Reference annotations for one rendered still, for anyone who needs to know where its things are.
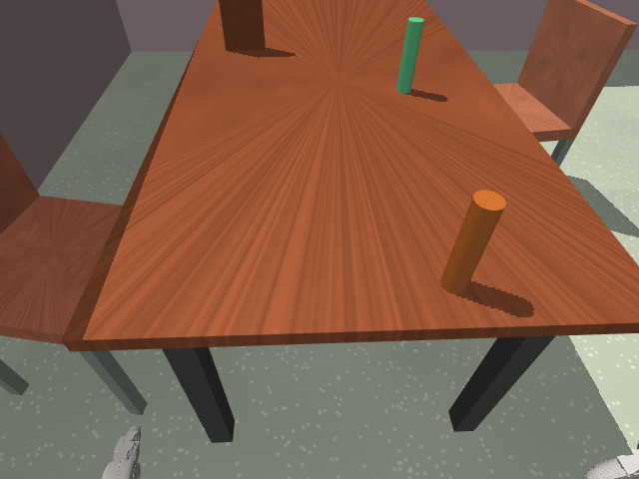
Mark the right robot hand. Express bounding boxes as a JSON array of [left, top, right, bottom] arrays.
[[584, 441, 639, 479]]

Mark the table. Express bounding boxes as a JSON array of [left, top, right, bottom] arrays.
[[61, 0, 639, 443]]

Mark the chair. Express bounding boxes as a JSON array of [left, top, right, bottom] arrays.
[[493, 0, 638, 167], [0, 133, 148, 415]]

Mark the left robot hand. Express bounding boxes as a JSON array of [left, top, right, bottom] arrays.
[[101, 425, 141, 479]]

